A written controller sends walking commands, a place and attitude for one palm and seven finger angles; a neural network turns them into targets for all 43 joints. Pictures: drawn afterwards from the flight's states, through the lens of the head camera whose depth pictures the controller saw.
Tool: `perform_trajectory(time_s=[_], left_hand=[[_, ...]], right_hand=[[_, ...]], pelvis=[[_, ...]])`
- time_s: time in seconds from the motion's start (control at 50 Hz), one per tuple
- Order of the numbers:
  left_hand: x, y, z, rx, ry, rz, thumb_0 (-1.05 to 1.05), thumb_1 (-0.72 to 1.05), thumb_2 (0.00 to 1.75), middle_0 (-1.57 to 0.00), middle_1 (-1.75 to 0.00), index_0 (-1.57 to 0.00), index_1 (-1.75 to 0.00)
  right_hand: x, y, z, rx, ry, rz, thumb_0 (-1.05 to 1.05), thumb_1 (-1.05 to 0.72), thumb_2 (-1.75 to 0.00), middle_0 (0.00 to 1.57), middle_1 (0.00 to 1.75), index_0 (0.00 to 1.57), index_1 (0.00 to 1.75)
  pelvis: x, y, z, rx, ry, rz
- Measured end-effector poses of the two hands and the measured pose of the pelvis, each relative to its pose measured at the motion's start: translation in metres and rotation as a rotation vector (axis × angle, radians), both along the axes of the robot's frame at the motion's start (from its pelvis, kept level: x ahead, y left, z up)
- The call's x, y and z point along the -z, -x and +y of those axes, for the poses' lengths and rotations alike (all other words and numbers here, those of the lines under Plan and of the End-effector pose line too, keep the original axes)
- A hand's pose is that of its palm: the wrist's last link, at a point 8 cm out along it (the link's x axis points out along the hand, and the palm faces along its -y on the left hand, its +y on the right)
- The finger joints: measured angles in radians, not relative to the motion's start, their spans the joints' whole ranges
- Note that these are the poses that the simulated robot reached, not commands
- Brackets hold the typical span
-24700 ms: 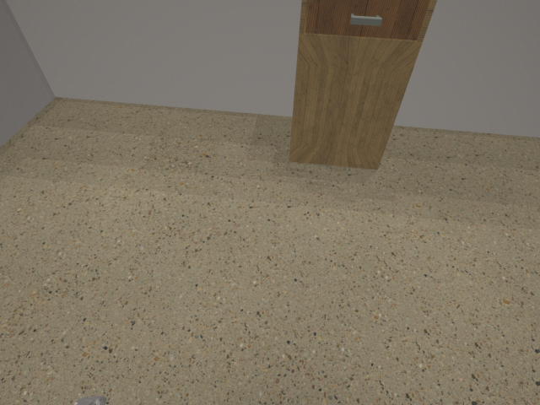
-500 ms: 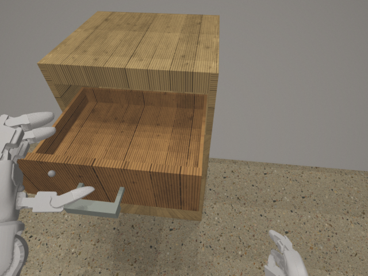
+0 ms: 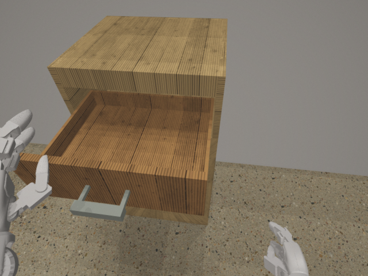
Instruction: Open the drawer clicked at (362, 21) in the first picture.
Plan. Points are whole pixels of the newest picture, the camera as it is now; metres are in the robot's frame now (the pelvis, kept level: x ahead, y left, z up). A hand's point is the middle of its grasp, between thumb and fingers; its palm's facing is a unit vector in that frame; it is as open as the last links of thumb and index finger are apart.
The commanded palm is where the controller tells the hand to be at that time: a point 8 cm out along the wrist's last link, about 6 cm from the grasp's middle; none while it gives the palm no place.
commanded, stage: draw the hand back to the body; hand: left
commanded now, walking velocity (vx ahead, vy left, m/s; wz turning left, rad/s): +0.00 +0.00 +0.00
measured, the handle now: (102, 201) +0.25 +0.23 +0.02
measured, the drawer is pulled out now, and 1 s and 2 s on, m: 0.28 0.28 0.28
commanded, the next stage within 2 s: step back with the hand held close in 0.12 s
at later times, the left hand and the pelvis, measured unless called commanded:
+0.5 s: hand (49, 188) +0.18 +0.23 +0.19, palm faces +0.34 -0.79 -0.52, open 7.4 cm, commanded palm +0.11 +0.29 +0.21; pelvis -0.02 +0.01 +0.00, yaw +0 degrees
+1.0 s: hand out of the picture +0.11 +0.26 +0.20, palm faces +0.42 -0.79 -0.45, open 7.4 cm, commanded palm +0.04 +0.30 +0.21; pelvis -0.09 +0.02 -0.02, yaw +0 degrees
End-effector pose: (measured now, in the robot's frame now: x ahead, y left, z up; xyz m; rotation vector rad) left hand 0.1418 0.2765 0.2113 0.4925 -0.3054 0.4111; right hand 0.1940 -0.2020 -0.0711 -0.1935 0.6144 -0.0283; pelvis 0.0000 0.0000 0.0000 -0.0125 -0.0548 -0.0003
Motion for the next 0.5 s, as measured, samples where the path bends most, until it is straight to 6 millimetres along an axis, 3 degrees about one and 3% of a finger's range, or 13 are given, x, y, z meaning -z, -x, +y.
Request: perform_trajectory(time_s=[0.28, 0.5], left_hand=[[-0.005, 0.001, -0.005, 0.015, -0.028, -0.012, 0.01, 0.87, 0.9, -0.21, -0.31, -0.21, -0.31], [-0.003, -0.001, -0.007, 0.111, -0.135, 0.046, 0.01, 0.88, 0.9, -0.21, -0.3, -0.21, -0.3]], right_hand=[[0.004, 0.012, -0.009, 0.028, -0.01, 0.017, 0.01, -0.91, -0.9, 0.2, 0.3, 0.2, 0.3], [0.009, 0.043, -0.031, 0.141, 0.038, 0.084, 0.01, -0.91, -0.9, 0.2, 0.3, 0.2, 0.3]], pelvis=[[0.001, 0.004, -0.004, -0.008, 0.001, 0.015], [0.004, 0.022, 0.005, -0.008, -0.005, 0.09]])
